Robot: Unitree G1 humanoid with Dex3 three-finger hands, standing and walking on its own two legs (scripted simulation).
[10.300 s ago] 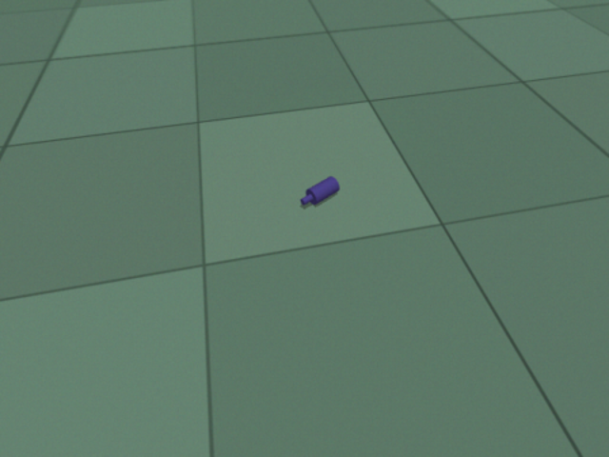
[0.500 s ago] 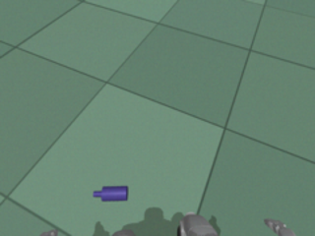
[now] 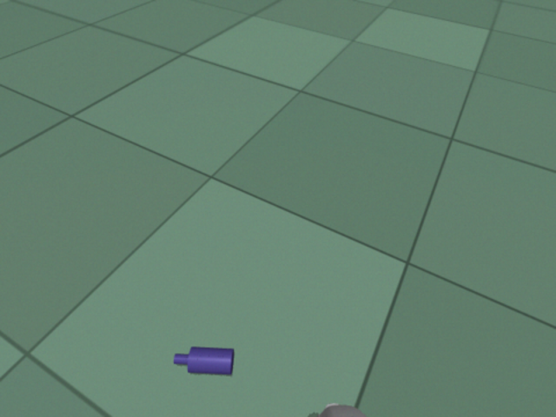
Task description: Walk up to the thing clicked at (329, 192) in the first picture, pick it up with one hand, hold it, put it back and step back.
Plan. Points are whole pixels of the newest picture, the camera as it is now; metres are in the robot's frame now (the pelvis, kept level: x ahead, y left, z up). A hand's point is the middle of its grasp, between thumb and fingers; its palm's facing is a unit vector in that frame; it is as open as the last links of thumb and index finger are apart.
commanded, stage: walk up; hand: left
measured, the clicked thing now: (203, 360) +0.44 +0.23 -0.72
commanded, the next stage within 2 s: none
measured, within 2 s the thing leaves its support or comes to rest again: neither
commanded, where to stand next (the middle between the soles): +0.08 -0.01 m, yaw -3 degrees
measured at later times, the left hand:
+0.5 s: hand out of the picture +0.07 +0.29 -0.15, palm faces -0.03 -0.92 -0.39, open 7.3 cm
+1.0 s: hand out of the picture +0.08 +0.27 -0.16, palm faces -0.15 -0.92 -0.37, open 7.3 cm
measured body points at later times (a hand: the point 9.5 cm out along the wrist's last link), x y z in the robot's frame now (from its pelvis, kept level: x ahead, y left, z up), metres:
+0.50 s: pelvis +0.01 +0.02 +0.00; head +0.02 +0.02 +0.45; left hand +0.07 +0.34 -0.12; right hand +0.10 -0.30 -0.12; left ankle +0.09 +0.14 -0.73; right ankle +0.00 -0.14 -0.72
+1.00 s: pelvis -0.02 +0.01 +0.00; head +0.04 +0.01 +0.44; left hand +0.09 +0.32 -0.13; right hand +0.03 -0.33 -0.12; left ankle +0.00 +0.12 -0.71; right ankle -0.03 -0.12 -0.72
